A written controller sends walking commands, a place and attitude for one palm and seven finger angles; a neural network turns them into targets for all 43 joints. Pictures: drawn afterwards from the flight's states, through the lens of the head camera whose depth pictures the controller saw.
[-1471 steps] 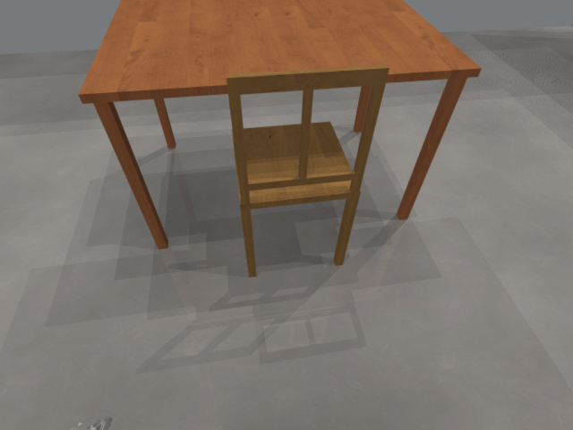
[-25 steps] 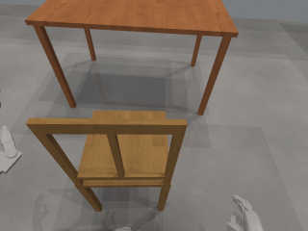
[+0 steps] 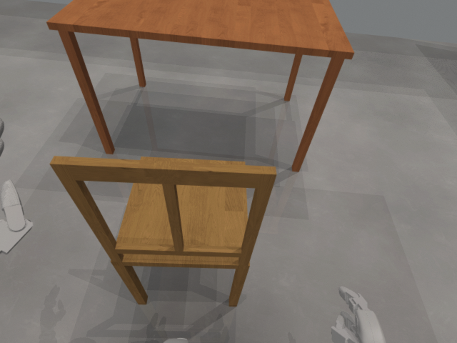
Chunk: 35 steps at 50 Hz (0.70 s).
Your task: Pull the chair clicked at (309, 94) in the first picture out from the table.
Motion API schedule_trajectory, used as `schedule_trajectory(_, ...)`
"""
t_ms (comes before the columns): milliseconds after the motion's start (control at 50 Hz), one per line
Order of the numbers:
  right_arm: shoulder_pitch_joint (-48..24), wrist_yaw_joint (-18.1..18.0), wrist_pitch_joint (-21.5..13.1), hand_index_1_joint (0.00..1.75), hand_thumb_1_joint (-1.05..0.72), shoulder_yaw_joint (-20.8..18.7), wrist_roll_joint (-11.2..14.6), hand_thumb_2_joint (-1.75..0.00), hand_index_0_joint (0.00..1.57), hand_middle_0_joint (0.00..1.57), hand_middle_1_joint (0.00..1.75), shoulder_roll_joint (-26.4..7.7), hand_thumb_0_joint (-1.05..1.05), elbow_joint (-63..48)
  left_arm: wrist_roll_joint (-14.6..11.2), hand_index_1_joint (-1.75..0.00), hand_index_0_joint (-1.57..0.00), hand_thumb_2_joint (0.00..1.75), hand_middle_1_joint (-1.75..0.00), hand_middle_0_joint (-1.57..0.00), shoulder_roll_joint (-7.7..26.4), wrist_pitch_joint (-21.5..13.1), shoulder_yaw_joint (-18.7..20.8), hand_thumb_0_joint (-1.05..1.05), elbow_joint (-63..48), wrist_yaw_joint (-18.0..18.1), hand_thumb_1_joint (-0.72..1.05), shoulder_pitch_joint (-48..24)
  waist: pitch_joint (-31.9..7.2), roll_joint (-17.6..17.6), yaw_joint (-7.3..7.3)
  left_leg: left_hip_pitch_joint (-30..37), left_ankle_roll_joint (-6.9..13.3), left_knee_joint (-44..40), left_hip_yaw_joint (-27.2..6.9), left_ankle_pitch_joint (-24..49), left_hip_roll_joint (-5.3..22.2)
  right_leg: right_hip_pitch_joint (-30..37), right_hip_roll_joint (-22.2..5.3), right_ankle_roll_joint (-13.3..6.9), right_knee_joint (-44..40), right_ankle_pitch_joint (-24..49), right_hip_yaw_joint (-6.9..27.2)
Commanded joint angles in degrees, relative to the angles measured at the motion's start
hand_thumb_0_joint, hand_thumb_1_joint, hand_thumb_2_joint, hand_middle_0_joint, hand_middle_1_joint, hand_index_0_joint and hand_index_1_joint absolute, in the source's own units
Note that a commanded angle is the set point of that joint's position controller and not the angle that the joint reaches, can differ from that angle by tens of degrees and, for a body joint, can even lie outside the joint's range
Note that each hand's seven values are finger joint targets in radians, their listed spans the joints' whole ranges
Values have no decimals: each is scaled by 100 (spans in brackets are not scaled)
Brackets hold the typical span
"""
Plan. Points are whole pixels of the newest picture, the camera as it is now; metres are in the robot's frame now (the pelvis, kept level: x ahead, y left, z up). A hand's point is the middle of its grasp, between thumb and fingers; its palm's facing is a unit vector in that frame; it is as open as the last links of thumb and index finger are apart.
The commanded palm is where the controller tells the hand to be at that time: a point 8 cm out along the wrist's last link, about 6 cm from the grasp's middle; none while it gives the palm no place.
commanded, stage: step back with the hand held close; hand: left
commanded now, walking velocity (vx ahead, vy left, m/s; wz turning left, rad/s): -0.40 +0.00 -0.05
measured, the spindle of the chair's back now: (175, 220) +0.38 +0.14 -0.09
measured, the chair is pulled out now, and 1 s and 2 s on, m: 0.59 0.59 0.59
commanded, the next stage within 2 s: stop stepping back and stand still in 0.26 s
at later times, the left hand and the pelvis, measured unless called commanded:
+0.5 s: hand (6, 323) +0.12 +0.23 +0.17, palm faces +0.32 -0.81 -0.49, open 7.4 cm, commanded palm +0.05 +0.28 +0.19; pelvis -0.10 -0.02 +0.01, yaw -2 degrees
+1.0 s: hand out of the picture +0.06 +0.23 +0.18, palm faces +0.44 -0.79 -0.42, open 7.4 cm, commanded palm +0.01 +0.27 +0.19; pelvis -0.14 -0.03 +0.01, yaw -1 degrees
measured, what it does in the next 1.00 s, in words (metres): walks backwards: left foot, then right foot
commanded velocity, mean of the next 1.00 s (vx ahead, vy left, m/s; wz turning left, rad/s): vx -0.05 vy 0.01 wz -0.02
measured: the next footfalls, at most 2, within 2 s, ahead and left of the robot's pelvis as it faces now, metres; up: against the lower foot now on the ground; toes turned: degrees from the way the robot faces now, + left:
left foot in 0.04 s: +0.06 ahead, +0.13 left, +0.00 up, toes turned +0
right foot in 0.26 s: -0.01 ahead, -0.14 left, +0.00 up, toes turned -1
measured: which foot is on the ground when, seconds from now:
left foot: up 0.00-0.02, down 0.04-0.32, up 0.34-0.48, down 0.50-1.00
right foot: down 0.00-0.06, up 0.08-0.24, down 0.26-1.00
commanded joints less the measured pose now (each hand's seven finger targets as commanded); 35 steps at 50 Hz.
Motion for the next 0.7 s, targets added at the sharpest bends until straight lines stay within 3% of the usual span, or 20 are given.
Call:
schedule_trajectory(0, -440, -143, -264, 30, -90, -279, -32, -90, 20, 20, 30, -755, 0, -914, -21, -30, -20, 90, -30, -20, 1018, -348, 905, 0, -1005, 173, 90, 241, -544, 823, -23, 372, 429, -3092, -772, 994, 983, 769, -356, -65, -164, -79, 418)
schedule_trajectory(20, -422, -115, -340, 30, -90, -345, -11, -90, 20, 20, 30, -763, 0, -974, 8, -30, -20, 90, -30, -20, 945, -398, 865, 0, -1136, 167, 90, 235, -684, 1483, 0, 171, 711, -3026, -1286, 1790, 1713, 867, -42, 106, 709, -315, 135)
schedule_trajectory(40, -326, -68, -462, 30, -90, -392, 30, -90, 20, 20, 30, -763, 0, -963, -91, -30, -20, 90, -30, -20, 952, -436, 845, 0, -1273, 122, 90, 254, -958, 1416, -26, 121, 783, -3103, -1187, 1976, 1926, 883, 60, 97, 1345, -1332, 215)
schedule_trajectory(60, -363, -55, -589, 30, -90, -447, 5, -90, 20, 20, 30, -773, 0, -966, -95, -30, -20, 90, -30, -20, 1124, -439, 1051, 0, -1299, 132, 90, 317, -1084, 2030, -57, 6, 910, -3205, -1306, 1835, 2021, 738, 115, 74, 1997, -1756, 308)
schedule_trajectory(80, -310, -52, -666, 30, -90, -402, -95, -90, 20, 20, 30, -672, 0, -943, -144, -30, -20, 90, -30, -20, 989, -452, 911, 0, -1630, 121, 90, 57, -848, 2111, -83, 155, 995, -2927, -1309, 2996, 2013, 454, 86, 53, 2045, -1803, 407)
schedule_trajectory(100, -232, -28, -731, 30, -90, -411, -125, -90, 20, 20, 30, -722, 0, -811, -140, -30, -20, 90, -30, -20, 945, -477, 802, 0, -1813, 101, 90, -116, -768, 1917, -71, 582, 951, -2565, -1123, 4198, 1997, 320, 42, 31, 1759, -1646, 412)
schedule_trajectory(140, -128, 35, -833, 30, -90, -425, -60, -90, 20, 20, 30, -776, 0, -681, -106, -30, -20, 90, -30, -20, 918, -504, 705, 0, -1715, 62, 90, -136, -953, 1611, 34, 1482, 772, -2230, -822, 4962, 1857, 356, 23, 21, 852, -1236, 193)
schedule_trajectory(220, -294, 57, -875, 30, -90, -342, -87, -90, 20, 20, 30, -832, 0, -595, -112, -30, -20, 90, -30, -20, 909, -490, 721, 0, -1119, -42, 90, -147, -731, 1567, 75, 1135, 539, -2116, -737, 3639, 1691, 1091, 43, 5, -479, -327, 4)
schedule_trajectory(260, -386, 58, -819, 30, -90, -338, -96, -90, 20, 20, 30, -837, 0, -588, -65, -30, -20, 90, -30, -20, 1060, -513, 882, 0, -782, -88, 90, -107, -572, 1182, 84, 543, 340, -1937, -469, 2459, 1408, 1408, -94, -35, -784, 518, 30)
schedule_trajectory(280, -270, 77, -771, 30, -90, -367, -19, -90, 20, 20, 30, -795, 0, -696, -79, -30, -20, 90, -30, -20, 868, -493, 634, 0, -784, -121, 90, -132, -843, 324, 12, 659, 90, -1355, -72, 2056, 913, 1255, -378, -220, -869, 1360, 449)
schedule_trajectory(300, -271, 69, -725, 30, -90, -428, 47, -90, 20, 20, 30, -752, 0, -816, -118, -30, -20, 90, -30, -20, 1022, -486, 671, 0, -827, -127, 90, -31, -1051, -562, -26, 746, -104, -646, 262, 1226, 358, 884, -1059, -522, -1232, 1538, 1273)
schedule_trajectory(320, -348, 65, -642, 30, -90, -445, 76, -90, 20, 20, 30, -655, 0, -817, -188, -30, -20, 90, -30, -20, 1117, -448, 800, 0, -714, -76, 90, 122, -1010, -923, 25, 590, -138, 300, 176, 267, 38, 560, -1733, -913, -1727, 1175, 1789)
schedule_trajectory(340, -487, 58, -533, 30, -90, -418, 44, -90, 20, 20, 30, -513, 0, -816, -184, -30, -20, 90, -30, -20, 1176, -385, 915, 0, -620, -19, 90, 272, -919, -860, 70, 274, -113, 1046, -100, -146, 33, 539, -1923, -1122, -1847, 830, 1794)
schedule_trajectory(380, -481, 41, -330, 30, -90, -194, 108, -90, 20, 20, 30, -355, 0, -1008, -192, -30, -20, 90, -30, -20, 958, -206, 873, 0, -476, 37, 90, 740, -898, -657, -39, 235, -45, 420, -224, -151, 286, 762, -1598, -976, -1431, 580, 1300)
schedule_trajectory(440, -333, -110, -313, 30, -90, -121, 98, -90, 20, 20, 30, -572, 0, -1058, -143, -30, -20, 90, -30, -20, 1120, -235, 938, 0, -902, 155, 90, 548, -731, -145, -136, 1041, 126, -2610, 101, 481, 304, 943, -767, -299, -1046, -562, 700)
schedule_trajectory(480, -283, -165, -480, 30, -90, -211, 87, -90, 20, 20, 30, -777, 0, -1112, -110, -30, -20, 90, -30, -20, 1142, -368, 830, 0, -1348, 202, 90, 371, -593, 1103, -6, 975, 481, -3354, -829, 738, 1141, 1144, -178, 19, -490, -885, 371)
schedule_trajectory(500, -262, -150, -574, 30, -90, -248, 129, -90, 20, 20, 30, -805, 0, -1096, -67, -30, -20, 90, -30, -20, 1180, -362, 841, 0, -1461, 202, 90, 407, -715, 1102, 85, 925, 501, -3215, -827, 1143, 1280, 1358, -91, 98, -354, -711, 242)
schedule_trajectory(540, -309, -143, -688, 30, -90, -133, 97, -90, 20, 20, 30, -690, 0, -1064, -34, -30, -20, 90, -30, -20, 1053, -286, 760, 0, -1178, 162, 90, 218, -287, 2086, -51, -195, 437, -3932, -1014, -1047, 1265, 1707, -7, 54, 0, -1226, 120)
schedule_trajectory(620, -34, -99, -816, 30, -90, -200, 143, -90, 20, 20, 30, -786, 0, -892, 24, -30, -20, 90, -30, -20, 868, -203, 477, 0, -744, 154, 90, -66, -70, 1207, -69, -261, 385, -3433, -650, -1038, 910, 1937, 48, 90, -545, -937, 135)
schedule_trajectory(680, -20, -68, -817, 30, -90, -200, 138, -90, 20, 20, 30, -791, 0, -846, 67, -30, -20, 90, -30, -20, 822, -180, 405, 0, -513, 137, 90, -200, 121, 1070, -64, -312, 391, -3313, -528, -1190, 815, 1787, 51, 37, -712, -1229, 221)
